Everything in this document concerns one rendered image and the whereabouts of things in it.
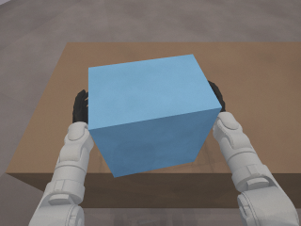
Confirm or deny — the pedestal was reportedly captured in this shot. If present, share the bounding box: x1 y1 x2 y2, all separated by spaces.
5 41 301 209

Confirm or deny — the robot left hand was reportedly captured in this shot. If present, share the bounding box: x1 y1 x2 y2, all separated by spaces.
72 89 88 124

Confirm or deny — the left robot upper arm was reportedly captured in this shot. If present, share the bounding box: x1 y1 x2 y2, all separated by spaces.
30 203 85 226

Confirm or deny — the robot left forearm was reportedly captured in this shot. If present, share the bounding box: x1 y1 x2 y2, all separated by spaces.
28 121 94 226

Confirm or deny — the right robot upper arm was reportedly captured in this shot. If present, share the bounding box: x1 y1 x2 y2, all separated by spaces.
237 186 299 226

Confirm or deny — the carton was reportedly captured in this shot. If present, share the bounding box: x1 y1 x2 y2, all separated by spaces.
87 54 222 178

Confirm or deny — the robot right forearm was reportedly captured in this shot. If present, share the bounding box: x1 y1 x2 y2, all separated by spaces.
212 111 299 225

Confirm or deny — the robot right hand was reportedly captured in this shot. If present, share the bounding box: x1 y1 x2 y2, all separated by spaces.
208 80 226 113

